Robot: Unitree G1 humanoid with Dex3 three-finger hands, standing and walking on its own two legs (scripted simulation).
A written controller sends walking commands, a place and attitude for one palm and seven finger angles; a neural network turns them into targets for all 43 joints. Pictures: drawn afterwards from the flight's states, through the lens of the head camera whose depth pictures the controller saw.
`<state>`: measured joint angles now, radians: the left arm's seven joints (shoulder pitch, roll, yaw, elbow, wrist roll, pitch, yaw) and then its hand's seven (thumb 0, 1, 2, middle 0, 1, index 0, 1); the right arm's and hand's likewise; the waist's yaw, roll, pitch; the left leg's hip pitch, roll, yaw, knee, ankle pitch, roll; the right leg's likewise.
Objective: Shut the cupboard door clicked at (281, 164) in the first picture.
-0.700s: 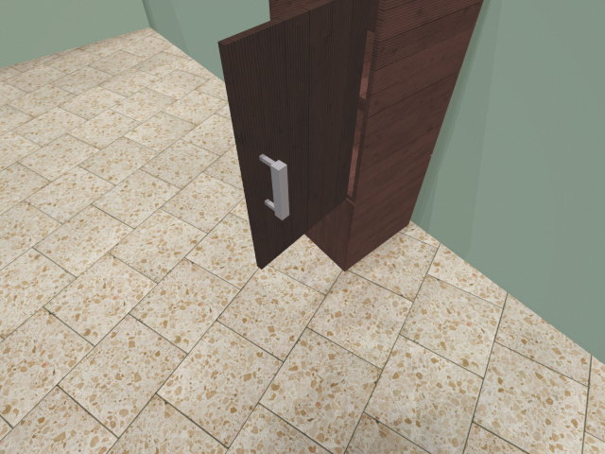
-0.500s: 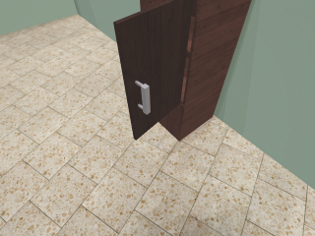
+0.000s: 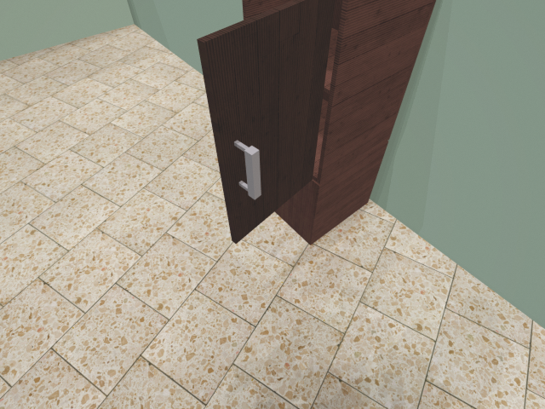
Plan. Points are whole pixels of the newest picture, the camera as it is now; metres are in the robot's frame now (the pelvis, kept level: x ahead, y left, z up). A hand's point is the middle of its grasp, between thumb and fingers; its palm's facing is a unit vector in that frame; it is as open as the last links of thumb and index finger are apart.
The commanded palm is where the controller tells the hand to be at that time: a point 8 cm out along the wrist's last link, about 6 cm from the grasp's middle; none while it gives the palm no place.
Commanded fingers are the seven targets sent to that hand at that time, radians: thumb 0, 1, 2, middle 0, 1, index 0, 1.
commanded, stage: look at it before walking up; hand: left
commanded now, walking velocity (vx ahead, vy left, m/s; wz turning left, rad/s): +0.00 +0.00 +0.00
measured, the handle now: (247, 170) +0.62 +0.09 -0.06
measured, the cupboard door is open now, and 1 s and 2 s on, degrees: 98 98 98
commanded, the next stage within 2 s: walk around to get in front in 0.14 s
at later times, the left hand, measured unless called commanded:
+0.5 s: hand out of the picture +0.05 +0.20 -0.18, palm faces -0.07 -0.97 -0.25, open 7.4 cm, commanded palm none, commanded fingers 0.00 0.90 0.90 -0.20 -0.30 -0.20 -0.30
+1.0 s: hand out of the picture +0.08 +0.15 -0.17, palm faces -0.29 -0.91 -0.28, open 7.4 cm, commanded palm none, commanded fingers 0.00 0.90 0.90 -0.20 -0.30 -0.20 -0.30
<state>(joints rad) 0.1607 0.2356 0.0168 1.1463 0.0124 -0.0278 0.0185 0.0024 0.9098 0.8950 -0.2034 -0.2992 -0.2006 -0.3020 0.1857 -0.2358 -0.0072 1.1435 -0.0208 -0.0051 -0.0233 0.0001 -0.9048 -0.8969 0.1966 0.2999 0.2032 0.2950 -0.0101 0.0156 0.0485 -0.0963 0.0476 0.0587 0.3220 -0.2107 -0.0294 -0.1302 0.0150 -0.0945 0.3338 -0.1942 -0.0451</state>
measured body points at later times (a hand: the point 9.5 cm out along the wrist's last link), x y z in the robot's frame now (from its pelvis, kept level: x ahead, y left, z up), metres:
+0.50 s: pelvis +0.00 +0.00 -0.01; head +0.03 +0.00 +0.44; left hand +0.06 +0.25 -0.16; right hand +0.02 -0.25 -0.16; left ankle -0.02 +0.13 -0.75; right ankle -0.01 -0.09 -0.75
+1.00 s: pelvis -0.02 -0.03 +0.00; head +0.04 -0.07 +0.44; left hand +0.10 +0.20 -0.14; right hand +0.02 -0.31 -0.15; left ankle +0.02 +0.14 -0.68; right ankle -0.02 -0.10 -0.75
